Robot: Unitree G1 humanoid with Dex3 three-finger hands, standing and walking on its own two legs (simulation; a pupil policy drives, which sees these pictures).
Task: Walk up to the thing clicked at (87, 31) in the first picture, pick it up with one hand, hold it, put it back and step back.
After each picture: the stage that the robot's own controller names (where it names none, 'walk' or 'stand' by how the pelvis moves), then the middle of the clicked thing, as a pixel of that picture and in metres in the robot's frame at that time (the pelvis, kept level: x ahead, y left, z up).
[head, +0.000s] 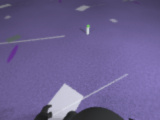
stand; (87, 29) +2.12 +0.13 -0.65
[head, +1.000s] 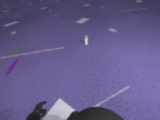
walk; (86, 40) +1.98 +0.23 -0.62
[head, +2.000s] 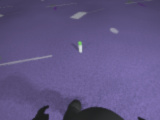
walk; (80, 47) +1.37 +0.31 -0.64
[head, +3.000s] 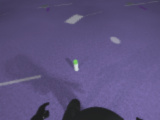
walk; (76, 65) +0.84 +0.27 -0.65
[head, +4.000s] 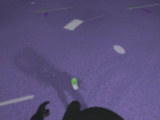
walk; (74, 84) +0.51 +0.24 -0.65
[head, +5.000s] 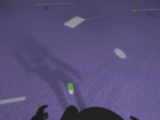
stand; (71, 88) +0.41 +0.22 -0.64
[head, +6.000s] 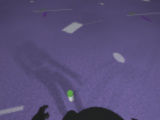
stand; (70, 96) +0.36 +0.21 -0.64
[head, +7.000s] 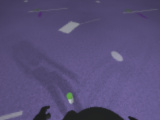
stand; (70, 98) +0.32 +0.22 -0.66
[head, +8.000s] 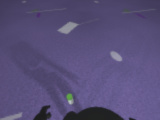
stand; (70, 99) +0.31 +0.22 -0.66
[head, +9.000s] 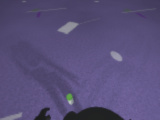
stand; (70, 99) +0.31 +0.22 -0.66
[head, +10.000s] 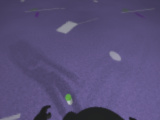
stand; (69, 99) +0.30 +0.22 -0.66
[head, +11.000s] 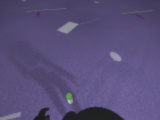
stand; (69, 98) +0.32 +0.21 -0.66
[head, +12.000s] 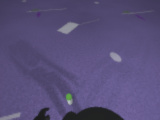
stand; (69, 99) +0.32 +0.21 -0.66
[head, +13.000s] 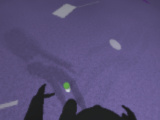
go down; (67, 87) +0.35 +0.22 -0.61
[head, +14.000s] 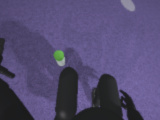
go down; (60, 59) +0.39 +0.27 -0.25
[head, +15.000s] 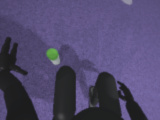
close in; (54, 57) +0.38 +0.29 -0.23
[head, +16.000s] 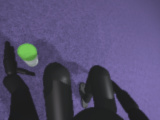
close in; (30, 57) +0.35 +0.32 -0.15
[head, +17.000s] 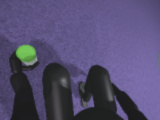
lift; (29, 58) +0.34 +0.32 -0.15
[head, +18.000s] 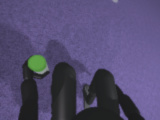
lift; (41, 67) +0.27 +0.30 -0.13
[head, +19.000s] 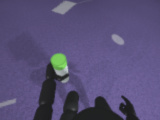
lift; (61, 70) +0.31 +0.18 +0.05
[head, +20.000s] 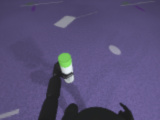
hold; (67, 69) +0.34 +0.15 +0.04
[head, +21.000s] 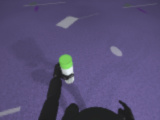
hold; (67, 71) +0.33 +0.16 +0.04
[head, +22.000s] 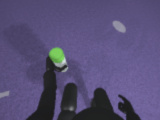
crouch; (60, 62) +0.37 +0.21 -0.02
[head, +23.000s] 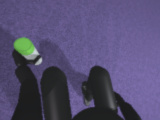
lower; (31, 54) +0.39 +0.31 -0.15
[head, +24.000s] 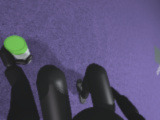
lower; (21, 53) +0.38 +0.33 -0.16
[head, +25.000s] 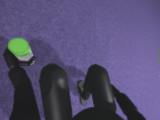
lower; (24, 54) +0.36 +0.33 -0.16
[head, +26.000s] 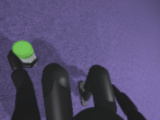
lower; (28, 56) +0.35 +0.33 -0.16
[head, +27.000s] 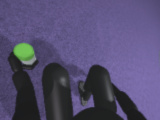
loosen; (28, 58) +0.34 +0.32 -0.16
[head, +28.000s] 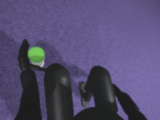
withdraw; (37, 60) +0.35 +0.29 -0.16
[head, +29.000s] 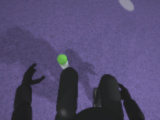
walk; (63, 62) +0.38 +0.25 -0.25
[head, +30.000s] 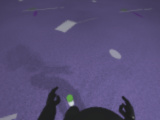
stand; (70, 100) +0.30 +0.18 -0.59
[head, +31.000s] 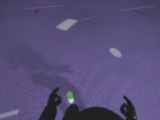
stand; (70, 97) +0.32 +0.20 -0.60
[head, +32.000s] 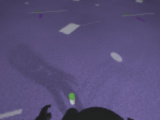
stand; (72, 99) +0.34 +0.18 -0.63
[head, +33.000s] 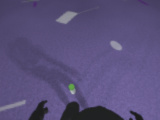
walk; (72, 89) +0.37 +0.20 -0.63
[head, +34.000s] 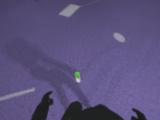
walk; (77, 77) +0.50 +0.17 -0.64
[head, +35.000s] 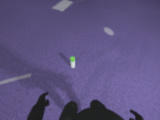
walk; (72, 62) +0.74 +0.22 -0.64
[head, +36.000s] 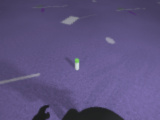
stand; (77, 64) +0.91 +0.22 -0.64
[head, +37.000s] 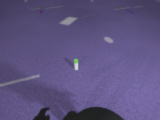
stand; (76, 64) +0.91 +0.23 -0.66
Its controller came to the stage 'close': yes
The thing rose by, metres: 0.68
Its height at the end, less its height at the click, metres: +0.00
